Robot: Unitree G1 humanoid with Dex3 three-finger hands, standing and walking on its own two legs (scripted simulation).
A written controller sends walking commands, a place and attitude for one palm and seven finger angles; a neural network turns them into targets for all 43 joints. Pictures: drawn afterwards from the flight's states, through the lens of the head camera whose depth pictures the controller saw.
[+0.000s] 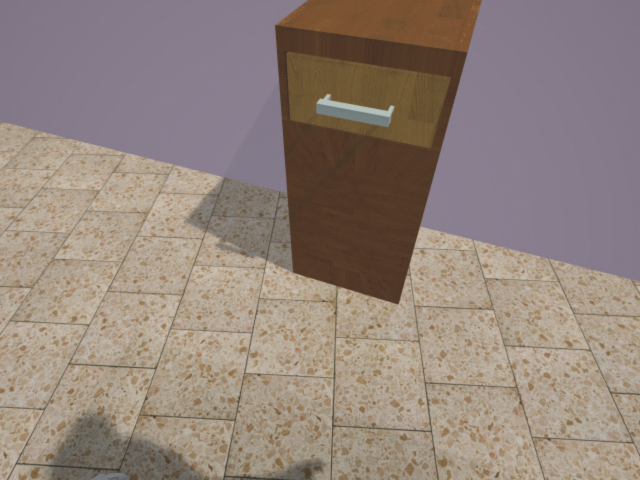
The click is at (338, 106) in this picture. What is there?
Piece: drawer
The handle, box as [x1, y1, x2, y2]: [316, 94, 393, 126]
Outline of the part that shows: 316,103 317,113 384,126 388,125 393,110 393,106 390,105 388,110 385,111 331,101 329,99 329,94 327,94 323,99 319,99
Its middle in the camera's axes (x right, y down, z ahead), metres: +0.08 -0.32 +0.94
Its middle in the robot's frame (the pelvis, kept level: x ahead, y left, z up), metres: +0.92 -0.03 +0.01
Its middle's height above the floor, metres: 0.79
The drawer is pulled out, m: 0.00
